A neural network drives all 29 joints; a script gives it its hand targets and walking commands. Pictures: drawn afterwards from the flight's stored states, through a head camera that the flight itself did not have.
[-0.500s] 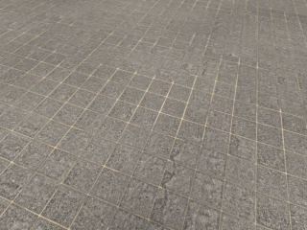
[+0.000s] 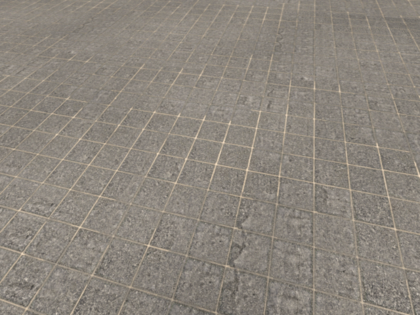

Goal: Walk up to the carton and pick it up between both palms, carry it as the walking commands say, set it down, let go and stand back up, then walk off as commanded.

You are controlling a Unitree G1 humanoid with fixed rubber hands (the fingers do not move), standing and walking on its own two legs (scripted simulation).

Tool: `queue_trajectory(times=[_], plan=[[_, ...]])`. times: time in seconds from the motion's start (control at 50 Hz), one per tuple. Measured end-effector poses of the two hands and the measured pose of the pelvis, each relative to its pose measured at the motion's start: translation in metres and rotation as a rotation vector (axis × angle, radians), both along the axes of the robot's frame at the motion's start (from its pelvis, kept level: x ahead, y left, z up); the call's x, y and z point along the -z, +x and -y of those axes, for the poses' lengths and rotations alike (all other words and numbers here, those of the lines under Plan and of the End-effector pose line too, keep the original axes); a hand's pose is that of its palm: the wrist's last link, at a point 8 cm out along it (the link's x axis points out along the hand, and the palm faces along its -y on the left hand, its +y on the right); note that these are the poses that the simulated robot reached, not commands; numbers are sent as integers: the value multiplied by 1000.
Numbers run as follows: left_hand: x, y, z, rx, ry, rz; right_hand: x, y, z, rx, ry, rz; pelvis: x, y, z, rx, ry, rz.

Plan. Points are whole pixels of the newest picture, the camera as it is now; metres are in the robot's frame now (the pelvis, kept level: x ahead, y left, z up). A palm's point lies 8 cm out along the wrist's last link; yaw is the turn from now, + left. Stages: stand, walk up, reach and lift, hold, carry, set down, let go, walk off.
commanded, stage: stand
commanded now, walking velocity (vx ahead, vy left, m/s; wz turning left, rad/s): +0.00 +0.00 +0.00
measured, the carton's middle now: out of the picture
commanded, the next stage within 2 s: none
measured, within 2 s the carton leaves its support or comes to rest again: neither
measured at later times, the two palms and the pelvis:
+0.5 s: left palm out of the picture -0.03 +0.18 -0.15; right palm out of the picture -0.01 -0.21 -0.15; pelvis +0.00 -0.01 +0.00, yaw +0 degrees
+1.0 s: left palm out of the picture -0.04 +0.16 -0.15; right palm out of the picture -0.02 -0.22 -0.16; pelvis +0.01 -0.03 +0.00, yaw +0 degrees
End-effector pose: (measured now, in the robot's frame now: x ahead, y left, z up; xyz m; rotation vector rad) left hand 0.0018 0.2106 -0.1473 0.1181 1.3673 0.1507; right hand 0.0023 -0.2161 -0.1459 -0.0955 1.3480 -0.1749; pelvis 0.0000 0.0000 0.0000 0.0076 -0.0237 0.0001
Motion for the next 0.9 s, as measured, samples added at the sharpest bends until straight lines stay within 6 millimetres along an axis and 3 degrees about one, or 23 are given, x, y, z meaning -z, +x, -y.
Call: queue_trajectory(times=[0.12,0.28,0.9], plan=[[3,-15,11,-12,-24,-35,0,-15,3,6,-6,-53,0,1,3,-1,-2,5],[2,-27,19,-17,-27,-67,4,-18,-3,7,17,-68,0,2,7,-1,-2,6],[1,-44,48,-33,-31,-108,9,-25,4,13,49,-112,1,8,29,-1,0,2]])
